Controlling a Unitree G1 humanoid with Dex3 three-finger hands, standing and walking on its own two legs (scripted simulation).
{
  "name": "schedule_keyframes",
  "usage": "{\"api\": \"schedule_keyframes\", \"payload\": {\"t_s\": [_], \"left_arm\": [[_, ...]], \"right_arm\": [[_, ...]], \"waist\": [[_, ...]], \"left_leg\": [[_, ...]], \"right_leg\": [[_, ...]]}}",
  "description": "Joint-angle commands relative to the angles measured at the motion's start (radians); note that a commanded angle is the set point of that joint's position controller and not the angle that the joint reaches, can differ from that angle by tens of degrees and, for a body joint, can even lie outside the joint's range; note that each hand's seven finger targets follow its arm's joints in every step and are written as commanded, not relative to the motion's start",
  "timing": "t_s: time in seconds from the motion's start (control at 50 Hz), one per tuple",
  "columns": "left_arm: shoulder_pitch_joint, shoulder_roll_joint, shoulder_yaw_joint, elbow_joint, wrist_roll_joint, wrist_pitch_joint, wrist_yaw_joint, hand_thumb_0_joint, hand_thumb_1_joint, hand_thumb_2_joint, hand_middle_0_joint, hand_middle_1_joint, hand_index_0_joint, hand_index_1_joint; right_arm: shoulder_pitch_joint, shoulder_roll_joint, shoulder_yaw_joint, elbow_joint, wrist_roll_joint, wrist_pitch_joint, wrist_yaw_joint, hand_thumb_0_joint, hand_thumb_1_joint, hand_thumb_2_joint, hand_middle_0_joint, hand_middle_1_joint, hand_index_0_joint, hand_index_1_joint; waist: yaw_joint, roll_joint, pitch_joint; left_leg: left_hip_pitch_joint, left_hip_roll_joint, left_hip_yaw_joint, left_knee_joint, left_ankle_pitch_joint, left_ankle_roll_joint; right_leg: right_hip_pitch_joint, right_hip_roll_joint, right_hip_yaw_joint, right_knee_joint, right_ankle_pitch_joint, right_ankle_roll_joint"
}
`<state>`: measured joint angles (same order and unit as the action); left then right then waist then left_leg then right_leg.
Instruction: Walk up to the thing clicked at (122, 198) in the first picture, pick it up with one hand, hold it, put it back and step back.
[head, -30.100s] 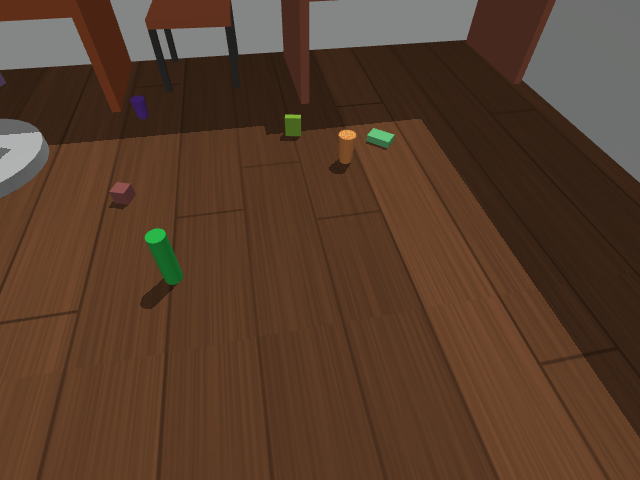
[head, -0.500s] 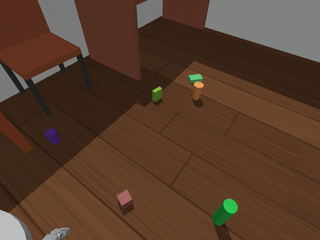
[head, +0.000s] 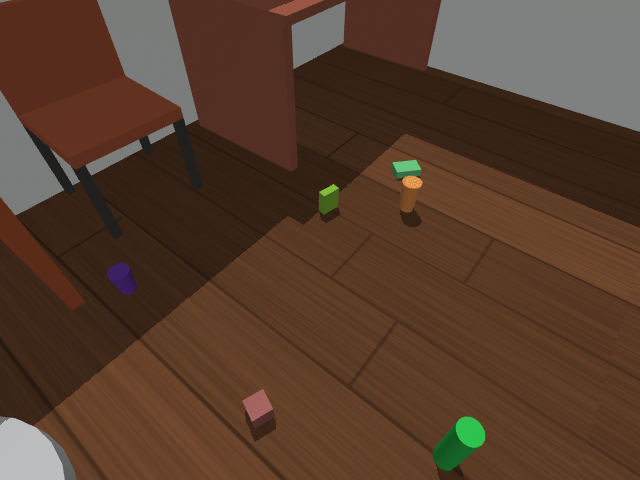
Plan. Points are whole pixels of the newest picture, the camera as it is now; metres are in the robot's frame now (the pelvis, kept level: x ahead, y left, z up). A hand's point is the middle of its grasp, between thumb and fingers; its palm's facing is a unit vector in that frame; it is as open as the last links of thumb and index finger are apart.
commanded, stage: walk up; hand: left
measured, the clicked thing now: (258, 408) +0.44 +0.21 -0.75
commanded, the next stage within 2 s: none
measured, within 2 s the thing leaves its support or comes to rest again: neither
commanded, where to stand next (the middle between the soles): +0.04 -0.01 m, yaw -1 degrees
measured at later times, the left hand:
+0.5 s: hand out of the picture +0.10 +0.25 -0.15, palm faces +0.01 -0.95 -0.32, open 7.3 cm
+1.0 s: hand out of the picture +0.05 +0.30 -0.19, palm faces +0.00 -0.95 -0.32, open 7.3 cm
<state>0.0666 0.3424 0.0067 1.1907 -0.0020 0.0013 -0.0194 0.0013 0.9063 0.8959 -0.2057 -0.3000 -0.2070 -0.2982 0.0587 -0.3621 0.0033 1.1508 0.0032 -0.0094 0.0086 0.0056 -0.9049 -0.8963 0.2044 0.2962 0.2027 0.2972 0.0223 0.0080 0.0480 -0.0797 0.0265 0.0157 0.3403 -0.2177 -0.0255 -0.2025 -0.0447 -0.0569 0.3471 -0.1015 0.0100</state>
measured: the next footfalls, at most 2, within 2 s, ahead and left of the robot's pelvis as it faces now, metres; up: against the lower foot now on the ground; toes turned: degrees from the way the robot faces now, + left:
right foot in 1.30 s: +0.01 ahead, -0.15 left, +0.00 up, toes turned -3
left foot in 1.68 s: +0.06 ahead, +0.12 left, +0.00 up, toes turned -1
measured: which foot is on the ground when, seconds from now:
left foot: down 0.00-1.00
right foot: down 0.00-0.86, up 0.88-1.00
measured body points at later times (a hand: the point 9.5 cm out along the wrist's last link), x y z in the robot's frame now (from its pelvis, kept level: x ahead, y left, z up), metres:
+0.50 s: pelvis +0.01 +0.00 +0.00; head +0.02 -0.01 +0.45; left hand +0.10 +0.30 -0.13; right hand +0.08 -0.30 -0.14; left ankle -0.02 +0.14 -0.75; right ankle +0.06 -0.12 -0.75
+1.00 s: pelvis -0.07 +0.03 -0.02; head -0.02 +0.07 +0.42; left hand +0.05 +0.34 -0.16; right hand -0.03 -0.29 -0.13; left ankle -0.08 +0.14 -0.75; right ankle -0.03 -0.12 -0.69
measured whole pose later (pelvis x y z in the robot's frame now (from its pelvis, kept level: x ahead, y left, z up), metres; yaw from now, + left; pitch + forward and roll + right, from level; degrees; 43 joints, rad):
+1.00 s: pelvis -0.07 +0.03 -0.02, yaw +2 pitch -2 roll +0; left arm 0.03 0.41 0.06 0.96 0.02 0.09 -0.01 0.00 0.91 0.90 -0.20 -0.30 -0.21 -0.30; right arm 0.20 -0.35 -0.06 1.02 -0.04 0.01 -0.01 0.01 -0.90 -0.90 0.21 0.30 0.20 0.30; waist -0.03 -0.08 0.15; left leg -0.27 0.00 0.01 0.65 -0.35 0.02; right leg -0.51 0.06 0.16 1.04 -0.43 -0.01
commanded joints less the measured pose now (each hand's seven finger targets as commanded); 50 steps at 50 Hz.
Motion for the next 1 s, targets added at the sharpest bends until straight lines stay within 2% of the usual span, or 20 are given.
{"api": "schedule_keyframes", "payload": {"t_s": [0.0, 0.12, 0.34, 0.5, 0.52, 0.58, 0.64, 0.68, 0.7, 0.72, 0.74, 0.78, 0.8, 0.82, 0.84, 0.86, 0.88, 0.92, 0.96, 0.98], "left_arm": [[-0.065, 0.213, 0.046, -0.063, 0.006, -0.029, 0.014, 0.0, 0.9, 0.9, -0.2, -0.3, -0.2, -0.3], [-0.061, 0.213, 0.052, -0.072, 0.008, -0.029, 0.015, 0.0, 0.9, 0.9, -0.2, -0.3, -0.2, -0.3], [-0.062, 0.203, 0.057, -0.09, 0.007, -0.025, 0.017, 0.0, 0.9, 0.9, -0.2, -0.3, -0.2, -0.3], [-0.066, 0.2, 0.058, -0.094, 0.008, -0.02, 0.016, 0.0, 0.9, 0.9, -0.2, -0.3, -0.2, -0.3], [-0.075, 0.262, 0.082, -0.118, -0.003, -0.002, 0.021, 0.0, 0.9, 0.9, -0.2, -0.3, -0.2, -0.3], [-0.044, 0.25, 0.087, -0.162, -0.004, 0.012, 0.026, 0.0, 0.9, 0.9, -0.2, -0.3, -0.2, -0.3], [-0.077, 0.272, 0.097, -0.207, 0.001, 0.027, 0.026, 0.0, 0.9, 0.9, -0.2, -0.3, -0.2, -0.3], [-0.131, 0.296, 0.104, -0.25, 0.015, 0.036, 0.029, 0.0, 0.9, 0.9, -0.2, -0.3, -0.2, -0.3], [-0.139, 0.298, 0.105, -0.271, 0.029, 0.039, 0.03, 0.0, 0.9, 0.9, -0.2, -0.3, -0.2, -0.3], [-0.158, 0.295, 0.106, -0.285, 0.035, 0.043, 0.031, 0.0, 0.9, 0.9, -0.2, -0.3, -0.2, -0.3], [-0.202, 0.296, 0.105, -0.309, 0.042, 0.046, 0.033, 0.0, 0.9, 0.9, -0.2, -0.3, -0.2, -0.3], [-0.186, 0.274, 0.097, -0.315, 0.048, 0.048, 0.033, 0.0, 0.9, 0.9, -0.2, -0.3, -0.2, -0.3], [-0.17, 0.262, 0.092, -0.313, 0.041, 0.056, 0.029, 0.0, 0.9, 0.9, -0.2, -0.3, -0.2, -0.3], [-0.132, 0.222, 0.085, -0.317, 0.031, 0.067, 0.024, 0.0, 0.9, 0.9, -0.2, -0.3, -0.2, -0.3], [-0.09, 0.173, 0.077, -0.327, 0.024, 0.074, 0.02, 0.0, 0.9, 0.9, -0.2, -0.3, -0.2, -0.3], [-0.098, 0.235, 0.1, -0.322, 0.034, 0.079, 0.031, 0.0, 0.9, 0.9, -0.2, -0.3, -0.2, -0.3], [-0.113, 0.258, 0.107, -0.313, 0.036, 0.079, 0.03, 0.0, 0.9, 0.9, -0.2, -0.3, -0.2, -0.3], [0.009, 0.266, 0.112, -0.275, 0.019, 0.075, 0.024, 0.0, 0.9, 0.9, -0.2, -0.3, -0.2, -0.3], [0.012, 0.264, 0.114, -0.288, 0.028, 0.058, 0.014, 0.0, 0.9, 0.9, -0.2, -0.3, -0.2, -0.3], [-0.015, 0.253, 0.108, -0.301, 0.036, 0.047, 0.006, 0.0, 0.9, 0.9, -0.2, -0.3, -0.2, -0.3]], "right_arm": [[-0.02, -0.212, -0.038, -0.048, -0.004, -0.022, -0.012, 0.0, -0.9, -0.9, 0.2, 0.3, 0.2, 0.3], [-0.017, -0.209, -0.041, -0.052, -0.006, -0.02, -0.012, 0.0, -0.9, -0.9, 0.2, 0.3, 0.2, 0.3], [0.008, -0.204, -0.04, -0.053, -0.008, -0.023, -0.018, 0.0, -0.9, -0.9, 0.2, 0.3, 0.2, 0.3], [0.012, -0.209, -0.043, -0.057, -0.009, -0.021, -0.018, 0.0, -0.9, -0.9, 0.2, 0.3, 0.2, 0.3], [0.009, -0.271, -0.062, -0.066, -0.003, -0.003, -0.021, 0.0, -0.9, -0.9, 0.2, 0.3, 0.2, 0.3], [0.034, -0.254, -0.074, -0.106, 0.01, 0.009, -0.026, 0.0, -0.9, -0.9, 0.2, 0.3, 0.2, 0.3], [0.057, -0.23, -0.082, -0.134, 0.007, 0.026, -0.028, 0.0, -0.9, -0.9, 0.2, 0.3, 0.2, 0.3], [0.097, -0.216, -0.091, -0.146, 0.003, 0.048, -0.024, 0.0, -0.9, -0.9, 0.2, 0.3, 0.2, 0.3], [0.129, -0.208, -0.094, -0.154, -0.001, 0.058, -0.02, 0.0, -0.9, -0.9, 0.2, 0.3, 0.2, 0.3], [0.151, -0.207, -0.098, -0.161, -0.002, 0.064, -0.016, 0.0, -0.9, -0.9, 0.2, 0.3, 0.2, 0.3], [0.191, -0.206, -0.106, -0.165, 0.0, 0.067, -0.014, 0.0, -0.9, -0.9, 0.2, 0.3, 0.2, 0.3], [0.228, -0.219, -0.114, -0.159, -0.004, 0.05, -0.012, 0.0, -0.9, -0.9, 0.2, 0.3, 0.2, 0.3], [0.247, -0.214, -0.117, -0.148, -0.016, 0.036, -0.013, 0.0, -0.9, -0.9, 0.2, 0.3, 0.2, 0.3], [0.227, -0.248, -0.126, -0.149, -0.04, 0.023, -0.015, 0.0, -0.9, -0.9, 0.2, 0.3, 0.2, 0.3], [0.17, -0.356, -0.149, -0.185, -0.07, 0.009, -0.021, 0.0, -0.9, -0.9, 0.2, 0.3, 0.2, 0.3], [0.1, -0.43, -0.159, -0.231, -0.056, 0.001, -0.024, 0.0, -0.9, -0.9, 0.2, 0.3, 0.2, 0.3], [0.043, -0.41, -0.154, -0.248, -0.053, -0.009, -0.032, 0.0, -0.9, -0.9, 0.2, 0.3, 0.2, 0.3], [-0.006, -0.336, -0.137, -0.255, -0.055, -0.026, -0.046, 0.0, -0.9, -0.9, 0.2, 0.3, 0.2, 0.3], [0.096, -0.305, -0.139, -0.248, -0.048, -0.045, -0.047, 0.0, -0.9, -0.9, 0.2, 0.3, 0.2, 0.3], [0.145, -0.297, -0.142, -0.24, -0.05, -0.054, -0.043, 0.0, -0.9, -0.9, 0.2, 0.3, 0.2, 0.3]], "waist": [[-0.01, -0.029, -0.07], [-0.011, -0.027, -0.073], [-0.012, -0.019, -0.103], [-0.014, -0.011, -0.082], [-0.012, -0.016, 0.024], [-0.021, -0.026, -0.115], [-0.03, -0.092, -0.183], [-0.037, -0.198, -0.166], [-0.037, -0.236, -0.149], [-0.048, -0.232, -0.125], [-0.071, -0.255, -0.107], [-0.073, -0.209, -0.132], [-0.076, -0.164, -0.13], [-0.056, 0.007, -0.093], [-0.035, 0.263, -0.043], [-0.049, 0.189, -0.033], [-0.036, 0.126, -0.006], [0.03, 0.065, -0.029], [-0.013, 0.099, -0.084], [-0.044, 0.113, -0.095]], "left_leg": [[-0.069, 0.102, -0.08, -0.072, 0.065, 0.046], [-0.067, 0.1, -0.083, -0.07, 0.065, 0.045], [-0.082, 0.107, -0.081, -0.075, 0.132, 0.04], [-0.088, 0.105, -0.088, -0.084, 0.097, 0.042], [-0.155, 0.098, -0.093, 0.009, 0.302, 0.043], [-0.113, 0.089, -0.066, 0.103, 0.402, 0.054], [-0.114, 0.022, -0.02, 0.266, 0.234, 0.045], [-0.126, -0.052, 0.01, 0.492, -0.176, 0.046], [-0.134, -0.051, -0.011, 0.588, -0.337, 0.055], [-0.131, -0.027, -0.056, 0.636, -0.371, 0.063], [-0.132, -0.005, -0.084, 0.639, -0.357, 0.07], [-0.149, -0.008, -0.036, 0.426, -0.242, 0.057], [-0.13, -0.014, -0.008, 0.227, -0.144, 0.048], [-0.133, 0.049, -0.159, 0.047, -0.194, 0.063], [-0.14, 0.255, -0.517, -0.084, -0.167, 0.121], [-0.309, 0.367, -0.609, -0.113, -0.166, 0.243], [-0.364, 0.364, -0.585, -0.104, -0.114, 0.26], [-0.191, 0.244, -0.338, 0.01, 0.041, 0.201], [-0.005, 0.229, -0.296, 0.051, 0.07, 0.19], [0.057, 0.232, -0.307, 0.034, -0.004, 0.191]], "right_leg": [[0.077, -0.104, 0.12, -0.075, -0.028, -0.015], [0.08, -0.104, 0.116, -0.078, -0.04, -0.016], [0.145, -0.108, 0.1, -0.042, 0.076, -0.019], [0.131, -0.102, 0.097, -0.048, 0.018, -0.02], [0.058, -0.104, 0.087, 0.047, 0.26, -0.027], [0.098, -0.112, 0.064, 0.107, 0.368, -0.056], [0.054, -0.193, 0.128, 0.091, 0.353, -0.128], [-0.061, -0.306, 0.215, 0.035, 0.25, -0.223], [-0.132, -0.349, 0.264, 0.018, 0.185, -0.258], [-0.204, -0.348, 0.25, 0.018, 0.101, -0.262], [-0.237, -0.336, 0.227, 0.055, 0.119, -0.243], [-0.167, -0.258, 0.173, 0.151, 0.045, -0.186], [-0.154, -0.211, 0.151, 0.214, -0.098, -0.153], [-0.226, -0.119, 0.1, 0.361, -0.285, -0.107], [-0.395, 0.072, 0.084, 0.583, -0.479, -0.044], [-0.31, 0.059, 0.245, 0.682, -0.499, -0.029], [-0.263, 0.068, 0.294, 0.755, -0.461, -0.031], [-0.33, 0.096, 0.302, 0.816, -0.33, -0.03], [-0.354, 0.062, 0.246, 0.701, -0.308, -0.012], [-0.359, 0.046, 0.228, 0.618, -0.316, -0.002]]}}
